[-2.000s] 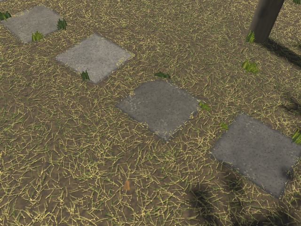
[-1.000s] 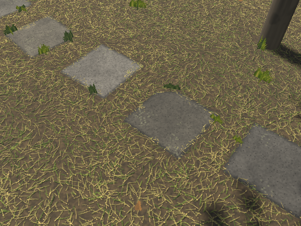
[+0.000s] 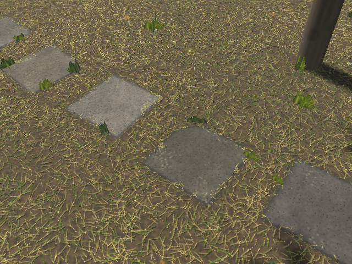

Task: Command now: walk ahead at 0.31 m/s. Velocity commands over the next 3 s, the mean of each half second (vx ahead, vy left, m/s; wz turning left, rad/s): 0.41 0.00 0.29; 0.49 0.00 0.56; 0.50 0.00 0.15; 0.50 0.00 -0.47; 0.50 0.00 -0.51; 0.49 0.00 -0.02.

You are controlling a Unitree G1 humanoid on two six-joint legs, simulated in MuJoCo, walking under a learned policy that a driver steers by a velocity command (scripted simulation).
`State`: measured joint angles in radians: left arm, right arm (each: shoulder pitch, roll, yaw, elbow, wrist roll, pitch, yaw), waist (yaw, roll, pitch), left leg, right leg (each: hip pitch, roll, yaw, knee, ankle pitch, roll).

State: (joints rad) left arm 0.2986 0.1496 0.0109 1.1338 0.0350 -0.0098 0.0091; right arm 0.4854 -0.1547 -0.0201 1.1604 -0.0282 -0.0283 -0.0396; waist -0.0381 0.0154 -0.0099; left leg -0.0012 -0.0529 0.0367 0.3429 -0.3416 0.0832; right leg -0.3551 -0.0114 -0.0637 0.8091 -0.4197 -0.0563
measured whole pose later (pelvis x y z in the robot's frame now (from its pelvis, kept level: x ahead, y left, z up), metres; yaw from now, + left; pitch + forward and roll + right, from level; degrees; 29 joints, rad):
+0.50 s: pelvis +0.21 -0.06 +0.00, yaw +11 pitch +0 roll -1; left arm 0.44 0.14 0.03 1.06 0.02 -0.11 0.03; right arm 0.15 -0.20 -0.07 0.93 -0.03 -0.02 0.04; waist 0.02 0.04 0.03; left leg -0.67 0.08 0.04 1.00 -0.10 0.08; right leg 0.01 0.03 -0.24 0.26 -0.28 -0.05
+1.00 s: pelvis +0.46 +0.04 +0.00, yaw +29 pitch +1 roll +0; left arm 0.09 0.23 0.05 0.80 0.05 -0.03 -0.01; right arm 0.36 -0.24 -0.08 0.94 0.00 -0.06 0.00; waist -0.05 -0.03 0.06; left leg -0.10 -0.16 -0.04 0.30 -0.20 0.15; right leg -0.67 -0.14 0.04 0.98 -0.17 0.04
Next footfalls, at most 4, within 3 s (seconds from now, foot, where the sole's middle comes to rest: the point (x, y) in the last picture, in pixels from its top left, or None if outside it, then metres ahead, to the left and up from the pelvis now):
0.18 right None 0.18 -0.14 -0.78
0.70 left None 0.45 0.07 -0.78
1.26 right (155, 201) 0.82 0.10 -0.78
1.80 left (93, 178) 0.96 0.39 -0.78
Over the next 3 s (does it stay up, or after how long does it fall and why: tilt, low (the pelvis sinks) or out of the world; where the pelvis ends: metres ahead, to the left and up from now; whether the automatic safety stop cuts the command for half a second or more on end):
stays up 1.46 0.32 -0.01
